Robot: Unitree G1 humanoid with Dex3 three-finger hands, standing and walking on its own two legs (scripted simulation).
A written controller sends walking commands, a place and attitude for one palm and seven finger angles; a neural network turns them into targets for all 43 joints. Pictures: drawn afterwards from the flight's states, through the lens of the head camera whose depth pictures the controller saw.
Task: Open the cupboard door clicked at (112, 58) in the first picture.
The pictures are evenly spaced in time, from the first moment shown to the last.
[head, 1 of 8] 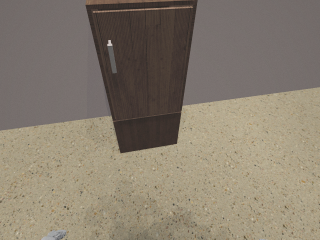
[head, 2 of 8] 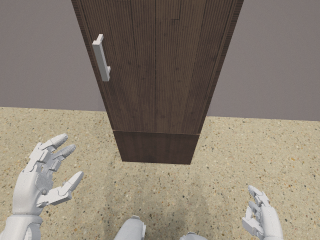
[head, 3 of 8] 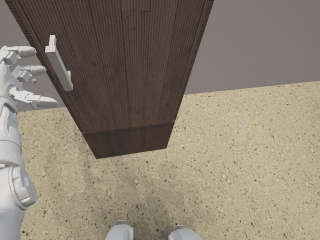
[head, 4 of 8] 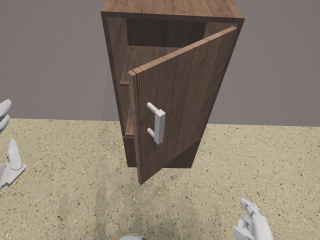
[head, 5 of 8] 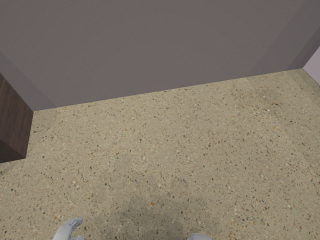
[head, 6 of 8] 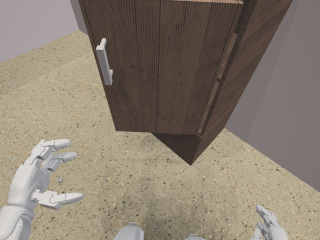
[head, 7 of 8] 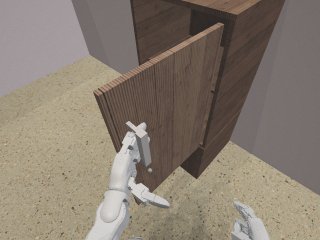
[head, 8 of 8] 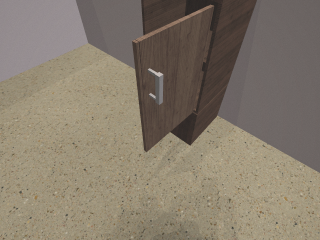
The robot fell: no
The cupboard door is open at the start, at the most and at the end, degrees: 0 88 87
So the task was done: yes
